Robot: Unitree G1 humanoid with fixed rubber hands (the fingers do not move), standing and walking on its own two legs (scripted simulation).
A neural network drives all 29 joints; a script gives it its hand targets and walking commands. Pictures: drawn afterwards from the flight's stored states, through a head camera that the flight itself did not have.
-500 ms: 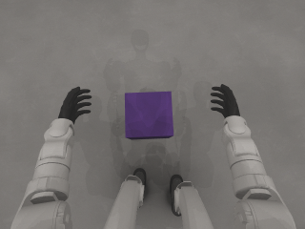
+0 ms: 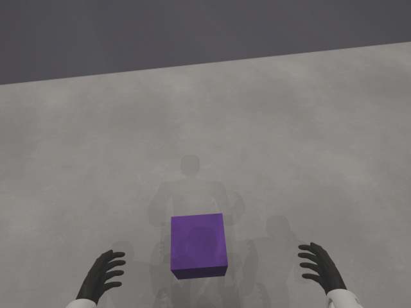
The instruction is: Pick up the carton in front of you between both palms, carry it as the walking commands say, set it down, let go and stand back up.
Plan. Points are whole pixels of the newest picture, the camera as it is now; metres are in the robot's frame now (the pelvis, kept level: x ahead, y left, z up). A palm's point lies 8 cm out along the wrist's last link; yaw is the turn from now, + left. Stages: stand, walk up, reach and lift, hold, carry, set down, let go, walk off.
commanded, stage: let go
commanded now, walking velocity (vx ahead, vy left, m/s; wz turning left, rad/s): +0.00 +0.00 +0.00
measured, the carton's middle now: (199, 247) +0.40 +0.06 -0.65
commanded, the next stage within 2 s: stand in 0.54 s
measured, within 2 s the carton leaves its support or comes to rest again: neither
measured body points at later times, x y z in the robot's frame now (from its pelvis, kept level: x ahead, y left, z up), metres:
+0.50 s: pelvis +0.00 -0.02 +0.00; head +0.01 -0.01 +0.45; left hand +0.17 +0.22 -0.07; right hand +0.17 -0.25 -0.07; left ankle -0.01 +0.11 -0.73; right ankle -0.03 -0.11 -0.74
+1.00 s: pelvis +0.00 +0.01 +0.00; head +0.00 +0.02 +0.45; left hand +0.13 +0.29 -0.10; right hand +0.13 -0.28 -0.09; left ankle -0.01 +0.11 -0.74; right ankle -0.03 -0.11 -0.73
